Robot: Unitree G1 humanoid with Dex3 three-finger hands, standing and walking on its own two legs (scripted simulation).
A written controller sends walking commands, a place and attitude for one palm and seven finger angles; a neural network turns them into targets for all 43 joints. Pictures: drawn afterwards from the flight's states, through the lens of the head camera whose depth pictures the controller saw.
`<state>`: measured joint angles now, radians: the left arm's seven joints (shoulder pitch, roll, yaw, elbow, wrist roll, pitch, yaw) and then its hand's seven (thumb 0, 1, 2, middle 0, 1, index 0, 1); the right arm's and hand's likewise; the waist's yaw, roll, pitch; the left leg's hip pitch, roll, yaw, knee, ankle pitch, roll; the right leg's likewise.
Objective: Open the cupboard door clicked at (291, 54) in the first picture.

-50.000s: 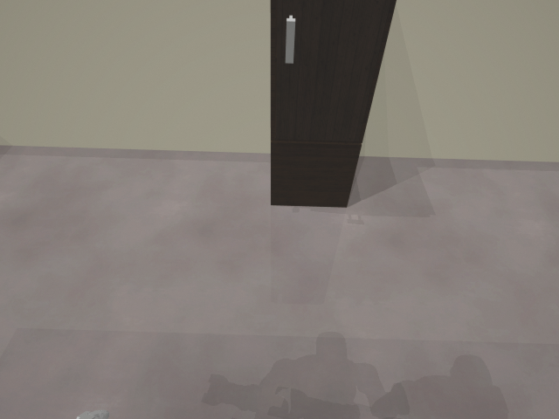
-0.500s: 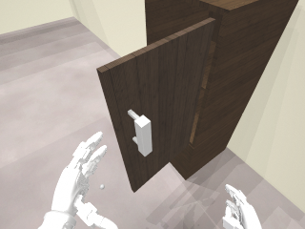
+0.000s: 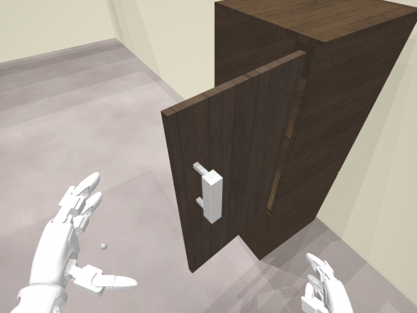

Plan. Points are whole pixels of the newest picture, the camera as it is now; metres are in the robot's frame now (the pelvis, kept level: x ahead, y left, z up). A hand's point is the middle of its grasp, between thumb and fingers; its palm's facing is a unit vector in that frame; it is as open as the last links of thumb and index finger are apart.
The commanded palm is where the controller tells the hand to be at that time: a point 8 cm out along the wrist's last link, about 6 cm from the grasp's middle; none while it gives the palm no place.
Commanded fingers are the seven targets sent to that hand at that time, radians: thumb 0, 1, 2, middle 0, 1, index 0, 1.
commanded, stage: draw the hand back to the body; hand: left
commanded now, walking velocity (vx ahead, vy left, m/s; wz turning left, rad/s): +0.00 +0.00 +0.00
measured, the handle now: (205, 191) +0.33 +0.04 +0.08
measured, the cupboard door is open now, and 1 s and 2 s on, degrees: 96 96 96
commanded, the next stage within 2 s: step back with the hand held close in 0.94 s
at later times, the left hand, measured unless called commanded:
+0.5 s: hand (43, 216) +0.20 +0.26 +0.17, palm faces +0.40 -0.83 -0.38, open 9.8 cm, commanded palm +0.15 +0.31 +0.19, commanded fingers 0.00 0.83 0.87 -0.20 -0.30 -0.20 -0.30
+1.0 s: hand (33, 214) +0.20 +0.27 +0.18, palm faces +0.44 -0.82 -0.37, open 7.5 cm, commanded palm +0.15 +0.31 +0.19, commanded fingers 0.00 0.90 0.90 -0.20 -0.30 -0.20 -0.30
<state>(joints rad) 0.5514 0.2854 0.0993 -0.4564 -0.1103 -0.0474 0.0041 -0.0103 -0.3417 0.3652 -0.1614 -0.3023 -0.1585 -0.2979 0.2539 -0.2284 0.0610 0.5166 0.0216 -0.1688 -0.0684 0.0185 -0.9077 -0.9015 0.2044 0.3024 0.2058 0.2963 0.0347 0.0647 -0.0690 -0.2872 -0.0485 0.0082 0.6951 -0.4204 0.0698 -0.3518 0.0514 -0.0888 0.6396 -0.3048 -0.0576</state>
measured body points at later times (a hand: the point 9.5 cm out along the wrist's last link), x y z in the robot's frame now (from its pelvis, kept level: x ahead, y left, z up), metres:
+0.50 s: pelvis +0.01 +0.01 +0.02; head -0.01 +0.00 +0.47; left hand +0.18 +0.30 +0.19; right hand +0.20 -0.20 -0.06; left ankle -0.03 +0.07 -0.72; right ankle +0.02 -0.08 -0.72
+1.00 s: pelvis +0.01 +0.01 +0.02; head -0.02 +0.00 +0.47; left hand +0.17 +0.31 +0.20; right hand +0.19 -0.21 -0.06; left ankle -0.03 +0.07 -0.72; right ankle +0.02 -0.08 -0.72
